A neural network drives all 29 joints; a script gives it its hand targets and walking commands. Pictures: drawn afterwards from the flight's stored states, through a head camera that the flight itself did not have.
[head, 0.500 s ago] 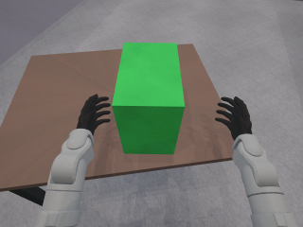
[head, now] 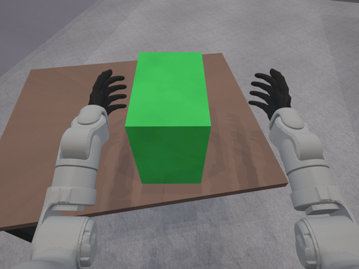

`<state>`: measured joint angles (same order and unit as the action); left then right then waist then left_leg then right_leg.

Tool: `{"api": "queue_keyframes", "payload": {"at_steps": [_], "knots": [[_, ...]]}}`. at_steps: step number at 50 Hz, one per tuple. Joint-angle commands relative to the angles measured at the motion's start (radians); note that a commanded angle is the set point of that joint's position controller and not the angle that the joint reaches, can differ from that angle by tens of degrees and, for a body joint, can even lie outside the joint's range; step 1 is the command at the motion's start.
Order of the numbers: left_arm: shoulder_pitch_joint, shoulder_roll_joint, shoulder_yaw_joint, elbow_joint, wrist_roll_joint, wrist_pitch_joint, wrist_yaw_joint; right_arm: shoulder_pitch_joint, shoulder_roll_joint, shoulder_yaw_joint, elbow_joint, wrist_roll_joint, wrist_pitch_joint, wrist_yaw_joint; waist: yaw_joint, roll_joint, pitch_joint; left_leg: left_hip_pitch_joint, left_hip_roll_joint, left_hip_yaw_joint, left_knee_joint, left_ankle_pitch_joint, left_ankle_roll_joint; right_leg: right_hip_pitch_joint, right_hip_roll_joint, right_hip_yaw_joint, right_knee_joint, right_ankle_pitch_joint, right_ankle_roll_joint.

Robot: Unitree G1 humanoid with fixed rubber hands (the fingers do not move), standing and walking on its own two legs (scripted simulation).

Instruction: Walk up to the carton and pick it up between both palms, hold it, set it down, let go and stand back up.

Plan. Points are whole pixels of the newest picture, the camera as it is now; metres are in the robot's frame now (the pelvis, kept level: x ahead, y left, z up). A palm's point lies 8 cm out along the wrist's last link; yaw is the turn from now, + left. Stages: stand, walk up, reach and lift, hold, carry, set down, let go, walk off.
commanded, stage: reach and lift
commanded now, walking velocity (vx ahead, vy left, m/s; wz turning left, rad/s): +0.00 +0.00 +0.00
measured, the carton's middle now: (170, 119) +0.48 +0.04 +0.03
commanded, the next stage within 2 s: none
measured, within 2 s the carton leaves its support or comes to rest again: neither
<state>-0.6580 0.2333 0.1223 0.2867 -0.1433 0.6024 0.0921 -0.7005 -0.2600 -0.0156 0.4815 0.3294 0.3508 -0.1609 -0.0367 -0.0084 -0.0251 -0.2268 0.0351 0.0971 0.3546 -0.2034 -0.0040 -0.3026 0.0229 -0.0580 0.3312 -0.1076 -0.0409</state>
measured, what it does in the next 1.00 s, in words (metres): stands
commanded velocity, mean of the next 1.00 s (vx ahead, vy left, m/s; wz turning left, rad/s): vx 0.00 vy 0.00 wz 0.00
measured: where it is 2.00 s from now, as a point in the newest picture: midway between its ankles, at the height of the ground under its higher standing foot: outside the picture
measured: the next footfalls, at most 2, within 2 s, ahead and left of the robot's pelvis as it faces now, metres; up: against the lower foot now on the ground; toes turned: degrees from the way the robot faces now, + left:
none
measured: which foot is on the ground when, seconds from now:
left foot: down 0.00-1.00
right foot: down 0.00-1.00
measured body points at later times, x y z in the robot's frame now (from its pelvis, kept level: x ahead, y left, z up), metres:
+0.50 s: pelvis +0.00 +0.00 +0.00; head +0.03 +0.01 +0.45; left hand +0.47 +0.18 +0.20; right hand +0.47 -0.18 +0.19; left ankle -0.02 +0.12 -0.75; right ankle +0.04 -0.09 -0.75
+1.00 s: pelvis -0.01 +0.00 -0.01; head +0.06 +0.00 +0.44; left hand +0.46 +0.17 +0.10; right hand +0.46 -0.16 +0.09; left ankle -0.02 +0.12 -0.75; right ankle +0.04 -0.09 -0.75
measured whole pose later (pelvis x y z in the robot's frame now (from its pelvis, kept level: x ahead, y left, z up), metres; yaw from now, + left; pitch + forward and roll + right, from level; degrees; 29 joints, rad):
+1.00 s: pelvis -0.01 +0.00 -0.01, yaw +2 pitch +14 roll +0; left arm -0.99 0.18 0.10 1.12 -0.10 0.04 0.13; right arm -0.97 -0.15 -0.17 1.08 0.13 0.06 -0.14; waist -0.03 0.01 -0.14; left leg -0.49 0.03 0.06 0.45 -0.21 -0.01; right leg -0.53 0.01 -0.09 0.38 -0.10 -0.04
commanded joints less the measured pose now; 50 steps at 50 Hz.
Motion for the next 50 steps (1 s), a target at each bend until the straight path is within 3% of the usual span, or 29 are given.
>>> {"api": "queue_keyframes", "payload": {"at_steps": [1,9,11,16,22,27,29,34,42,50], "knots": [[-0.570,0.172,0.032,-0.049,-0.008,-0.066,0.003,-0.541,-0.159,-0.058,-0.090,-0.004,-0.041,0.010,0.001,-0.003,-0.586,0.001,-0.034,-0.063,-0.027,0.220,0.014,0.402,0.004,0.073,0.057,0.368,0.056],[-0.808,0.192,-0.026,0.163,-0.039,-0.147,0.024,-0.751,-0.175,-0.066,0.097,-0.007,-0.054,0.028,0.004,0.030,-0.652,-0.006,-0.027,-0.072,-0.016,0.215,0.005,0.345,0.006,0.059,0.047,0.298,0.039],[-0.824,0.189,-0.034,0.202,-0.044,-0.162,0.033,-0.764,-0.188,-0.069,0.144,-0.010,-0.061,0.033,0.008,0.045,-0.682,0.047,-0.022,-0.077,0.009,0.276,-0.011,0.313,0.016,0.048,0.042,0.322,0.032],[-0.884,0.203,-0.033,0.315,-0.046,-0.185,0.032,-0.831,-0.201,-0.058,0.226,-0.008,-0.078,0.030,0.005,0.013,-0.721,0.063,-0.029,-0.078,0.033,0.350,-0.019,0.340,0.019,0.041,0.046,0.427,0.042],[-0.980,0.207,-0.050,0.456,-0.043,-0.228,0.031,-0.921,-0.183,-0.058,0.343,-0.016,-0.092,0.020,-0.006,0.015,-0.691,-0.004,-0.032,-0.075,0.019,0.279,-0.020,0.354,0.006,0.044,0.042,0.402,0.044],[-0.959,0.182,-0.058,0.545,-0.023,-0.290,0.027,-0.891,-0.155,-0.052,0.436,-0.025,-0.116,0.017,-0.007,0.028,-0.687,0.010,-0.033,-0.081,0.027,0.319,-0.034,0.347,0.009,0.038,0.046,0.428,0.043],[-0.915,0.170,-0.040,0.581,-0.004,-0.313,0.019,-0.861,-0.136,-0.045,0.444,-0.039,-0.134,0.013,-0.006,0.012,-0.679,0.007,-0.035,-0.079,0.031,0.341,-0.035,0.371,0.008,0.039,0.049,0.456,0.047],[-0.893,0.140,-0.018,0.571,0.038,-0.390,0.012,-0.815,-0.098,-0.077,0.432,-0.076,-0.196,0.006,-0.008,0.041,-0.687,-0.003,-0.039,-0.070,0.032,0.368,-0.050,0.372,0.010,0.033,0.054,0.466,0.047],[-0.943,0.117,-0.014,0.539,0.043,-0.536,0.040,-0.830,-0.075,-0.154,0.351,-0.173,-0.300,0.011,-0.007,0.071,-0.837,-0.043,-0.038,-0.061,0.070,0.349,-0.063,0.318,0.010,0.021,0.094,0.431,0.039],[-0.911,0.093,0.000,0.711,0.057,-0.678,0.037,-0.791,-0.017,-0.167,0.412,-0.235,-0.384,0.020,0.000,0.014,-0.912,-0.217,-0.044,-0.048,0.084,0.275,-0.038,0.350,-0.011,0.037,0.153,0.447,0.052]]}}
